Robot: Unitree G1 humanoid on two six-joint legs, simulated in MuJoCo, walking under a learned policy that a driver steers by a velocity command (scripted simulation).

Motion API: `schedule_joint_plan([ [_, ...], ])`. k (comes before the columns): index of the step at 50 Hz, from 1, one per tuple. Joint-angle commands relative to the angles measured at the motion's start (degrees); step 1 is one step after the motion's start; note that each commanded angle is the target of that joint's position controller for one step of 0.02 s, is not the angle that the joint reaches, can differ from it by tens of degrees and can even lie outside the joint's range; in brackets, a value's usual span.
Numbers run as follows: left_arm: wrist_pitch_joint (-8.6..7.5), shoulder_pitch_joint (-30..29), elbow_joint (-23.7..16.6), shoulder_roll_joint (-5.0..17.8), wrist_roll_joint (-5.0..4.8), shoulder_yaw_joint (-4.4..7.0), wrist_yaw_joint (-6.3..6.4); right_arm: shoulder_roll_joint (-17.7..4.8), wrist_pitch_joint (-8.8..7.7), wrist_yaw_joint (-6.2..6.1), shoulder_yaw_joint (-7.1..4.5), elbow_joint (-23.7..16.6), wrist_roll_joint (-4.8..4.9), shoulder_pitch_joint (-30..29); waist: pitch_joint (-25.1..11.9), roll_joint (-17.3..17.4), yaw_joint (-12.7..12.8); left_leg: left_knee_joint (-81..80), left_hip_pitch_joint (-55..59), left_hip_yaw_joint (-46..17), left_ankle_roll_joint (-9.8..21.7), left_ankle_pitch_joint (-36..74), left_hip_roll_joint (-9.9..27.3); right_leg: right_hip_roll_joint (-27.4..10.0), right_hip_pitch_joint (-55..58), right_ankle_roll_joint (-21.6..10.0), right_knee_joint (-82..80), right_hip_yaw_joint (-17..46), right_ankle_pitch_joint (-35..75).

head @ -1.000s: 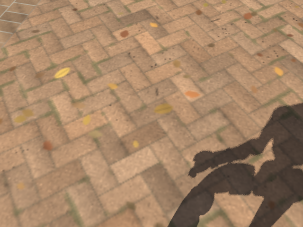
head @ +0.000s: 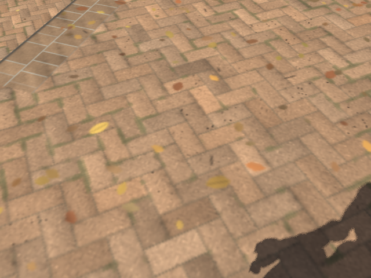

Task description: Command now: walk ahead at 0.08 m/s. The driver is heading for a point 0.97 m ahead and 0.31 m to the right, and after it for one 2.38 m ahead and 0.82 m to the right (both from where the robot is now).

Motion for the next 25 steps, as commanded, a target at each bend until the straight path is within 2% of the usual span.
schedule_joint_plan([
  [1, -0.17, 1.73, -0.92, 7.31, -0.40, 1.68, 0.44, -6.12, -0.35, -0.38, -1.14, -0.06, 0.38, 0.44, -2.38, -1.73, 0.29, -0.18, 3.43, 0.77, 1.86, -0.84, -0.56, -3.20, -3.96, -2.06, -7.87, 4.27, -5.29],
  [2, 0.10, 1.99, -0.85, 9.03, -0.79, 2.27, 0.68, -6.08, -0.50, -0.33, -1.24, 0.09, 0.66, 0.01, -0.36, -4.30, 0.70, 3.19, -0.74, 3.05, 1.98, -9.51, -2.48, -4.85, -4.44, -4.00, -9.96, 7.47, -16.17],
  [3, 0.20, 3.43, -0.60, 10.48, -1.11, 2.77, 0.96, -5.97, -1.07, -0.14, -1.22, -0.59, 0.74, -1.69, 2.22, -7.27, 1.57, 7.61, -6.79, 4.60, 2.03, -13.10, -3.15, -9.19, -3.88, -6.69, -13.75, 13.77, -25.40],
  [4, 0.03, 4.52, -0.32, 12.26, -1.54, 3.39, 1.25, -5.86, -2.01, 0.27, -1.16, -1.70, 0.95, -3.81, 4.97, -9.82, 2.10, 12.37, -12.08, 5.30, 2.46, -12.39, -2.04, -15.13, -3.19, -9.87, -17.86, 21.26, -30.44],
  [5, -0.50, 5.71, 0.15, 13.03, -1.69, 3.85, 1.56, -5.66, -3.04, 0.80, -1.06, -2.58, 1.22, -5.82, 7.40, -10.35, 2.71, 16.58, -15.57, 3.53, 3.08, -11.91, 0.54, -19.16, -3.42, -12.34, -20.15, 26.34, -29.47],
  [6, -1.17, 6.28, 0.28, 12.60, -1.32, 3.95, 1.66, -5.93, -3.82, 1.33, -1.24, -2.79, 1.64, -6.54, 8.28, -9.64, 2.83, 19.92, -19.66, 2.14, 3.63, -14.38, 2.37, -20.75, -0.96, -13.43, -20.62, 27.81, -25.44],
  [7, -1.67, 6.19, 0.13, 12.01, -1.30, 4.02, 1.59, -5.93, -4.48, 1.85, -1.27, -2.78, 1.95, -6.59, 8.00, -8.65, 2.64, 20.43, -22.37, 1.48, 4.15, -16.27, 3.73, -20.91, 2.15, -13.36, -20.21, 27.01, -21.42],
  [8, -1.92, 5.52, -0.25, 11.62, -1.70, 4.12, 1.46, -5.67, -5.09, 2.34, -1.20, -2.58, 2.18, -6.37, 7.21, -7.51, 2.19, 17.63, -22.03, 1.52, 4.57, -16.10, 4.46, -19.82, 3.93, -12.36, -19.53, 24.46, -17.73],
  [10, -1.96, 3.25, -0.90, 12.11, -2.50, 4.49, 1.17, -4.81, -5.96, 2.95, -1.08, -1.26, 2.08, -4.70, 4.73, -6.30, 0.47, 7.73, -11.57, 4.63, 4.53, -9.65, 2.89, -15.26, 0.61, -9.82, -17.47, 16.34, -10.30],
  [11, -1.67, 2.00, -1.09, 12.44, -2.78, 4.63, 0.99, -4.53, -6.15, 3.13, -1.26, 0.61, 1.87, -1.14, 2.96, -5.93, -1.62, 2.42, -2.25, 7.41, 4.01, -1.99, 0.68, -12.76, -3.99, -8.80, -15.19, 12.29, -7.76],
  [12, -1.48, 2.27, -1.05, 11.80, -2.54, 4.47, 0.81, -5.13, -5.96, 3.12, -1.81, 3.08, 1.69, 3.85, 0.89, -5.34, -3.41, 0.94, 6.74, 9.14, 3.15, 2.19, -1.85, -10.65, -8.50, -8.02, -11.63, 9.77, -5.97],
  [13, -1.64, 2.20, -1.12, 10.01, -2.14, 3.83, 0.63, -6.37, -5.62, 2.87, -2.53, 4.85, 1.85, 9.11, -1.26, -3.88, -5.69, 0.23, 14.29, 7.85, 3.42, 1.46, -1.88, -8.62, -12.61, -6.47, -5.93, 7.18, -2.87],
  [14, -1.98, 0.87, -2.09, 5.75, -1.30, 2.47, 0.15, -9.87, -5.59, 2.24, -3.48, 5.79, 1.83, 15.38, -3.00, 5.96, -8.26, -6.91, 20.65, -6.52, 6.84, -6.39, 7.88, -3.57, -19.30, -2.52, 11.84, 0.98, -2.01],
  [15, -3.06, 0.24, -5.42, 2.91, -1.20, 1.76, 0.40, -16.42, -5.98, 2.62, -4.43, 6.24, 1.54, 20.61, -5.92, 18.91, -8.42, -15.87, 26.24, -33.30, 16.55, -16.28, 20.76, 3.33, -31.71, 0.06, 29.31, 0.20, -15.13],
  [16, -3.92, -0.62, -5.63, 6.77, -3.11, 2.73, 0.55, -12.48, -7.03, 2.99, -2.97, 5.62, 0.76, 16.69, -3.04, 11.27, -6.76, -17.28, 22.88, -37.24, 19.30, -23.57, 22.93, 0.12, -36.80, -1.01, 39.47, 6.75, -16.69],
  [17, -4.71, -0.86, -5.76, 8.34, -4.14, 3.08, 0.12, -9.32, -7.82, 3.10, -1.94, 3.90, 0.89, 11.89, 1.29, 8.46, -4.85, -17.56, 20.61, -31.10, 17.28, -23.56, 20.71, -2.85, -40.36, -2.65, 41.58, 7.93, -10.57],
  [18, -5.20, -0.33, -5.02, 8.66, -3.75, 3.33, -0.09, -7.75, -8.18, 3.32, -1.24, 2.85, 0.75, 8.85, 2.46, 6.79, -3.45, -17.90, 18.75, -24.91, 14.83, -18.18, 18.11, -5.05, -40.04, -3.29, 40.91, 6.76, -5.08],
  [19, -5.46, -0.68, -4.74, 8.82, -2.75, 3.68, -0.21, -6.89, -8.16, 3.52, -0.75, 2.31, 0.73, 7.10, 3.23, 5.45, -2.57, -18.28, 16.98, -20.00, 13.05, -10.88, 16.36, -6.49, -39.00, -3.24, 38.02, 6.49, -0.62],
  [20, -5.25, -0.53, -4.50, 8.58, -2.31, 3.91, -0.66, -5.61, -7.90, 3.42, -0.23, 2.27, 0.42, 6.85, 3.02, 5.58, -1.92, -18.74, 15.41, -14.56, 11.33, -4.24, 14.54, -7.44, -36.48, -2.88, 35.75, 6.26, 2.70],
  [22, -4.37, -0.29, -4.11, 6.33, -2.26, 3.62, -1.49, -5.89, -7.57, 2.82, -0.07, 2.98, -0.05, 9.12, 2.24, 5.74, -1.96, -19.19, 14.32, -7.33, 10.61, 6.24, 12.65, -7.31, -34.60, -1.55, 33.33, 4.77, 6.88],
  [25, -3.42, -5.10, -6.38, 4.24, -2.33, 3.08, -1.53, -7.37, -7.52, 1.80, -0.11, 3.26, -0.62, 10.25, 3.92, 3.63, -2.77, -20.64, 11.44, -0.56, 10.83, 13.52, 11.76, -5.48, -34.81, 0.04, 24.79, 5.22, 12.61],
])
Next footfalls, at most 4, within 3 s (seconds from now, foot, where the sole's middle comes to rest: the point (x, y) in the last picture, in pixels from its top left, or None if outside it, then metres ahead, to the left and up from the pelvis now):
0.28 left None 0.11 0.15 -0.78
0.76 right None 0.46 -0.09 -0.78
1.22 left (188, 213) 0.78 0.02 -0.78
1.68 right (238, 256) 0.60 -0.16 -0.78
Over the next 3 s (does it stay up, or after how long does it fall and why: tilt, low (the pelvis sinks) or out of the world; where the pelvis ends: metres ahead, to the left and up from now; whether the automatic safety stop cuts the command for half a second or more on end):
stays up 0.80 -0.21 0.00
